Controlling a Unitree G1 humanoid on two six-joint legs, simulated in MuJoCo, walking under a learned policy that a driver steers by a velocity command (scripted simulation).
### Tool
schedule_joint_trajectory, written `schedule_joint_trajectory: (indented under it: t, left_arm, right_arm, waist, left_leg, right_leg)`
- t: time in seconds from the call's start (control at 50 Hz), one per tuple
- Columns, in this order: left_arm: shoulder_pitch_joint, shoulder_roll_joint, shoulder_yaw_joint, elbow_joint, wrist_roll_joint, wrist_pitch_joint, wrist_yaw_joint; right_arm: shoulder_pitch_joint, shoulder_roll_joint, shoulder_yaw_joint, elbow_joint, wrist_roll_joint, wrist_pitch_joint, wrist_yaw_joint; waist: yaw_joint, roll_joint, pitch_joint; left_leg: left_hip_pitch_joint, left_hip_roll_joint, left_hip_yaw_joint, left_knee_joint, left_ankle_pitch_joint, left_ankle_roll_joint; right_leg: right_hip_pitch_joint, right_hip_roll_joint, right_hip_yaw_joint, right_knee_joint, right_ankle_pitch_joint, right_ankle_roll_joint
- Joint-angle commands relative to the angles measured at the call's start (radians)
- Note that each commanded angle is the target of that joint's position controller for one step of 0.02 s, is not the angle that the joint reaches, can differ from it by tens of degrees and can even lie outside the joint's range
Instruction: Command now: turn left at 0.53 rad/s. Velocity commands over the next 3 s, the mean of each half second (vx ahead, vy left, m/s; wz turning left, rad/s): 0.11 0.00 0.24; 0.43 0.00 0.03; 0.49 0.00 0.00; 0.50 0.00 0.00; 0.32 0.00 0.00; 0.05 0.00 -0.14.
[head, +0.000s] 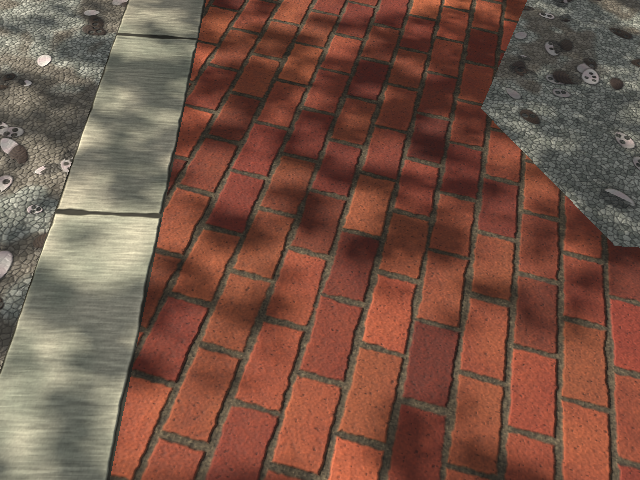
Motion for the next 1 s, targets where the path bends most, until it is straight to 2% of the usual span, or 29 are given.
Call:
schedule_joint_trajectory:
  t: [0.02,0.1,0.16,0.2,0.22,0.24,0.26,0.28,0.3,0.32,0.34,0.36,0.4,0.46,0.5,0.54,0.56,0.58,0.6,0.62,0.64,0.66,0.68,0.72,0.78,0.86,0.92,0.98,1.0]
  left_arm:
    - [-0.039,0.053,0.005,-0.071,-0.003,-0.019,-0.006]
    - [-0.026,0.060,0.001,-0.065,-0.010,-0.024,-0.022]
    - [-0.016,0.062,-0.002,-0.068,-0.013,-0.032,-0.034]
    - [0.027,0.047,-0.008,-0.056,-0.011,-0.041,-0.045]
    - [0.047,0.051,-0.009,-0.051,-0.001,-0.046,-0.049]
    - [0.065,0.099,-0.002,-0.057,0.018,-0.048,-0.047]
    - [0.048,0.150,0.004,-0.054,0.029,-0.045,-0.043]
    - [0.038,0.088,-0.013,-0.050,0.029,-0.045,-0.045]
    - [0.026,0.079,-0.016,-0.057,0.019,-0.048,-0.045]
    - [0.062,0.123,-0.003,-0.046,0.009,-0.045,-0.040]
    - [0.103,0.154,0.005,-0.037,0.002,-0.048,-0.034]
    - [0.127,0.160,0.005,-0.027,-0.002,-0.053,-0.028]
    - [0.153,0.135,0.000,-0.022,-0.017,-0.058,-0.024]
    - [0.149,0.129,-0.001,-0.022,-0.021,-0.057,-0.030]
    - [0.155,0.145,0.003,-0.021,-0.027,-0.054,-0.040]
    - [0.149,0.150,0.002,-0.020,-0.037,-0.050,-0.050]
    - [0.155,0.133,-0.004,-0.018,-0.035,-0.051,-0.054]
    - [0.146,0.095,-0.018,-0.018,-0.028,-0.057,-0.057]
    - [0.110,0.020,-0.043,-0.036,-0.010,-0.067,-0.064]
    - [0.099,-0.004,-0.052,-0.096,-0.021,-0.091,-0.058]
    - [0.064,0.089,-0.027,-0.098,-0.038,-0.106,-0.052]
    - [0.066,0.120,-0.015,-0.093,-0.050,-0.113,-0.058]
    - [0.075,0.106,-0.017,-0.076,-0.044,-0.116,-0.061]
    - [0.064,0.084,-0.019,-0.072,-0.020,-0.117,-0.070]
    - [0.036,0.047,-0.031,-0.078,-0.014,-0.109,-0.081]
    - [-0.093,0.004,-0.053,-0.119,-0.015,-0.110,-0.089]
    - [-0.171,0.013,-0.056,-0.147,-0.024,-0.114,-0.103]
    - [-0.193,0.039,-0.049,-0.165,-0.025,-0.119,-0.115]
    - [-0.173,0.053,-0.043,-0.163,-0.023,-0.120,-0.115]
  right_arm:
    - [-0.014,-0.176,-0.051,-0.077,0.001,-0.005,-0.014]
    - [-0.025,-0.169,-0.045,-0.084,-0.009,0.003,-0.002]
    - [-0.037,-0.158,-0.037,-0.081,-0.008,0.008,0.007]
    - [-0.066,-0.139,-0.026,-0.081,0.002,0.011,0.007]
    - [-0.055,-0.125,-0.021,-0.075,0.005,0.010,0.006]
    - [-0.026,-0.097,-0.012,-0.073,-0.008,0.003,0.005]
    - [0.035,-0.060,-0.003,-0.072,-0.020,-0.008,0.012]
    - [-0.008,-0.077,-0.003,-0.079,-0.027,-0.014,0.012]
    - [-0.047,-0.110,-0.013,-0.078,-0.020,-0.017,0.012]
    - [-0.091,-0.118,-0.019,-0.080,-0.011,-0.020,0.013]
    - [-0.125,-0.132,-0.026,-0.090,-0.006,-0.022,0.014]
    - [-0.121,-0.135,-0.031,-0.091,0.002,-0.028,0.018]
    - [-0.099,-0.098,-0.023,-0.075,0.012,-0.046,0.028]
    - [-0.132,-0.038,-0.005,-0.073,0.010,-0.078,0.042]
    - [-0.118,-0.042,-0.006,-0.066,0.014,-0.087,0.051]
    - [-0.052,-0.055,-0.013,-0.041,0.018,-0.088,0.054]
    - [0.003,-0.068,-0.020,-0.020,0.018,-0.085,0.050]
    - [0.081,-0.085,-0.029,-0.002,0.023,-0.082,0.042]
    - [0.200,-0.138,-0.042,0.014,0.019,-0.083,0.029]
    - [0.275,-0.284,-0.078,0.023,0.003,-0.080,0.033]
    - [0.266,-0.217,-0.061,0.025,-0.004,-0.093,0.039]
    - [0.222,-0.162,-0.040,0.019,-0.005,-0.104,0.041]
    - [0.183,-0.134,-0.030,0.008,-0.008,-0.110,0.043]
    - [0.138,-0.110,-0.017,0.006,-0.005,-0.109,0.045]
    - [0.145,-0.117,-0.020,0.015,-0.001,-0.108,0.038]
    - [0.185,-0.138,-0.024,0.049,0.005,-0.102,0.025]
    - [0.230,-0.153,-0.029,0.081,0.014,-0.100,0.023]
    - [0.238,-0.162,-0.034,0.105,0.021,-0.092,0.019]
    - [0.234,-0.170,-0.037,0.109,0.020,-0.087,0.017]
  waist:
    - [-0.007,0.161,-0.135]
    - [-0.022,0.181,-0.125]
    - [-0.024,0.178,-0.119]
    - [0.013,0.165,-0.119]
    - [0.025,0.144,-0.118]
    - [0.009,0.065,-0.136]
    - [-0.058,-0.125,-0.145]
    - [-0.030,-0.193,-0.127]
    - [-0.002,-0.179,-0.085]
    - [0.032,-0.186,-0.042]
    - [0.063,-0.196,0.014]
    - [0.063,-0.175,0.039]
    - [0.063,-0.132,0.043]
    - [0.073,-0.136,0.017]
    - [0.065,-0.148,0.002]
    - [0.022,-0.125,-0.011]
    - [-0.004,-0.108,-0.026]
    - [-0.044,-0.093,-0.055]
    - [-0.097,0.034,-0.101]
    - [-0.105,0.321,-0.130]
    - [-0.113,0.231,-0.065]
    - [-0.082,0.191,0.005]
    - [-0.062,0.159,0.020]
    - [-0.034,0.124,0.051]
    - [-0.027,0.109,0.042]
    - [-0.060,0.108,0.056]
    - [-0.077,0.107,0.079]
    - [-0.053,0.108,0.080]
    - [-0.035,0.115,0.058]
  left_leg:
    - [0.216,0.230,-0.267,-0.103,0.219,0.157]
    - [0.139,0.229,-0.294,-0.092,0.207,0.173]
    - [0.138,0.228,-0.331,-0.064,0.259,0.174]
    - [0.120,0.195,-0.321,-0.029,0.267,0.142]
    - [0.085,0.167,-0.307,-0.017,0.216,0.104]
    - [0.023,0.116,-0.258,0.047,0.083,0.045]
    - [-0.064,-0.018,-0.104,0.131,-0.181,-0.015]
    - [-0.066,-0.015,-0.040,0.150,-0.271,-0.053]
    - [-0.076,-0.004,-0.005,0.201,-0.252,-0.067]
    - [-0.137,-0.014,0.039,0.269,-0.252,-0.073]
    - [-0.224,0.005,0.035,0.360,-0.290,-0.080]
    - [-0.297,0.031,0.019,0.434,-0.299,-0.080]
    - [-0.349,0.053,0.035,0.425,-0.264,-0.073]
    - [-0.205,0.045,0.097,0.260,-0.200,-0.064]
    - [-0.075,0.023,0.128,0.149,-0.160,-0.058]
    - [0.088,0.003,0.156,0.013,-0.029,-0.042]
    - [0.192,-0.003,0.154,-0.018,-0.009,-0.033]
    - [0.317,0.028,0.113,-0.022,-0.013,-0.018]
    - [0.460,0.183,-0.091,-0.091,-0.098,0.029]
    - [0.547,0.402,-0.487,-0.210,-0.307,0.177]
    - [0.494,0.434,-0.600,-0.260,-0.433,0.239]
    - [0.457,0.398,-0.520,-0.266,-0.443,0.214]
    - [0.424,0.350,-0.430,-0.275,-0.368,0.191]
    - [0.349,0.295,-0.296,-0.302,-0.149,0.160]
    - [0.311,0.251,-0.160,-0.329,0.100,0.157]
    - [0.245,0.215,-0.038,-0.336,0.200,0.136]
    - [0.250,0.245,-0.029,-0.337,0.182,0.132]
    - [0.346,0.287,-0.028,-0.288,0.280,0.110]
    - [0.376,0.290,-0.020,-0.247,0.391,0.098]
  right_leg:
    - [-0.047,-0.008,0.034,-0.130,0.021,0.015]
    - [0.092,-0.010,0.014,-0.242,-0.018,0.009]
    - [0.161,-0.009,0.003,-0.341,-0.034,-0.008]
    - [0.271,-0.005,-0.016,-0.537,0.091,-0.033]
    - [0.357,-0.022,-0.005,-0.644,0.225,-0.053]
    - [0.449,-0.132,0.085,-0.656,0.352,-0.092]
    - [0.483,-0.246,0.216,-0.658,0.394,-0.183]
    - [0.401,-0.305,0.310,-0.722,0.160,-0.269]
    - [0.386,-0.282,0.319,-0.766,-0.100,-0.268]
    - [0.391,-0.277,0.345,-0.805,-0.265,-0.260]
    - [0.402,-0.304,0.389,-0.841,-0.307,-0.276]
    - [0.433,-0.323,0.412,-0.847,-0.291,-0.287]
    - [0.497,-0.289,0.357,-0.847,-0.230,-0.276]
    - [0.452,-0.222,0.226,-0.839,-0.070,-0.256]
    - [0.394,-0.209,0.183,-0.824,-0.019,-0.263]
    - [0.315,-0.209,0.161,-0.779,-0.015,-0.255]
    - [0.264,-0.201,0.155,-0.742,-0.016,-0.238]
    - [0.192,-0.180,0.129,-0.672,-0.025,-0.204]
    - [0.071,-0.100,0.034,-0.418,-0.038,-0.138]
    - [-0.169,-0.003,-0.071,-0.122,-0.166,-0.089]
    - [-0.279,-0.043,0.010,0.065,-0.228,-0.095]
    - [-0.329,-0.084,0.031,0.122,-0.138,-0.119]
    - [-0.320,-0.106,0.021,0.126,-0.054,-0.128]
    - [-0.281,-0.139,0.017,0.058,0.059,-0.118]
    - [-0.241,-0.128,-0.025,-0.056,0.180,-0.077]
    - [-0.128,-0.087,-0.058,-0.324,0.362,-0.049]
    - [-0.070,-0.063,-0.062,-0.427,0.419,-0.064]
    - [-0.060,-0.053,-0.052,-0.489,0.363,-0.108]
    - [-0.019,-0.038,-0.062,-0.499,0.328,-0.123]
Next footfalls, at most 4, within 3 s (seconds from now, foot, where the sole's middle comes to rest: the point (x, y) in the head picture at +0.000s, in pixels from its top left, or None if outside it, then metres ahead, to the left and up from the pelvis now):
0.24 right None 0.06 -0.15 -0.78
0.60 left None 0.10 0.12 -0.78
1.06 right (344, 469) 0.48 -0.08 -0.78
1.60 left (225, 344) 0.75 0.19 -0.78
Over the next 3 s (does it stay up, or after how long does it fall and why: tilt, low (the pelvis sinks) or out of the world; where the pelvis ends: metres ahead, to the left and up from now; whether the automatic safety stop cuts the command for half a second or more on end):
stays up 1.06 0.07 -0.01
